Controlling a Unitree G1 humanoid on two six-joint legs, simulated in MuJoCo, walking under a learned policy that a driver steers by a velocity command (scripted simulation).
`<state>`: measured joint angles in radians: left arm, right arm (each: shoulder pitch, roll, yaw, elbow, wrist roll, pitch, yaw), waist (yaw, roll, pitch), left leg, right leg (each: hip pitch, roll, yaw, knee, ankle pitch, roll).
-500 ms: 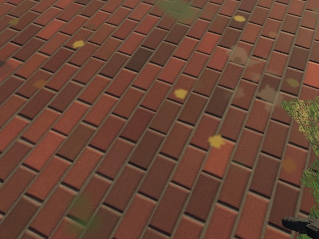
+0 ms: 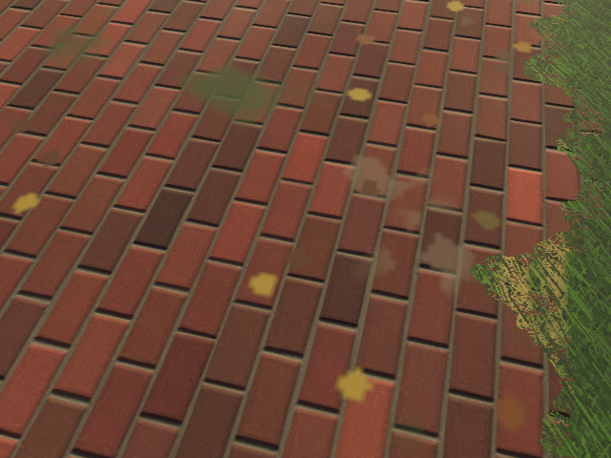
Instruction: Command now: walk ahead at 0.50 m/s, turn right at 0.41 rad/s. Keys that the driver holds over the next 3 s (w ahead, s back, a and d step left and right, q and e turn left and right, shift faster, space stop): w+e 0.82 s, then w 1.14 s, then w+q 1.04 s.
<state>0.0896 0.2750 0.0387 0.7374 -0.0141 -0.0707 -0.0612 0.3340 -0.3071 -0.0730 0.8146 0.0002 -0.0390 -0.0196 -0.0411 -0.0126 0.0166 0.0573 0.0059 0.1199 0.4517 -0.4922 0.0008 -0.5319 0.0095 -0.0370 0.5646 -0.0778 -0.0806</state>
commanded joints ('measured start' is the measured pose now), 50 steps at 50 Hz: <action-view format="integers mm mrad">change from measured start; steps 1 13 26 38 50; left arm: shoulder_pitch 321 184 322 74 353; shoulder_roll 315 188 159 67 314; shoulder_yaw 99 67 44 35 120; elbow -3 -65 -90 -165 -123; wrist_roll -12 -6 -25 -8 5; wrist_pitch -4 6 21 45 43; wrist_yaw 13 68 73 40 45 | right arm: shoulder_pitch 111 -238 17 -98 67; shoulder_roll -5 -44 -145 -125 -51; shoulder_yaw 21 19 -37 -29 17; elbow -120 -204 -161 -85 -54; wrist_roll -32 -19 1 -6 -16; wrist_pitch -34 -60 -76 -68 -42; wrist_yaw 2 13 27 16 18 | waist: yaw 75 70 -35 1 136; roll -271 -43 214 77 -185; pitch -357 -21 -226 14 -292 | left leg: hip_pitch -677 -614 203 -134 -636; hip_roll -78 47 396 238 69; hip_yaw -84 -171 -843 -120 63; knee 828 287 -149 -294 703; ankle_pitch -26 446 -76 540 259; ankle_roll -24 -74 227 174 -4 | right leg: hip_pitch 888 244 -264 -188 941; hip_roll -322 -97 4 -122 -276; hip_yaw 751 291 226 106 506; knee -134 -339 714 326 -41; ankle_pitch -171 121 -457 25 -36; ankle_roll -316 -168 63 100 -231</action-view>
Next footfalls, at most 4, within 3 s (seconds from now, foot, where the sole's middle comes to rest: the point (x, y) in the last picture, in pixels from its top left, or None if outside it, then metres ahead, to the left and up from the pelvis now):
0.46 left None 0.46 0.08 -0.75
0.98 right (438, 387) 0.60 -0.28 -0.75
1.50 left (399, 249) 0.98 -0.25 -0.75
2.04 right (526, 213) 1.09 -0.62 -0.75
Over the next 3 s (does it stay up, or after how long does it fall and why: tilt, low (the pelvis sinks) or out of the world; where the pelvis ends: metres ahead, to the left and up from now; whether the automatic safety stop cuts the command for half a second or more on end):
stays up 1.51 -0.63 0.02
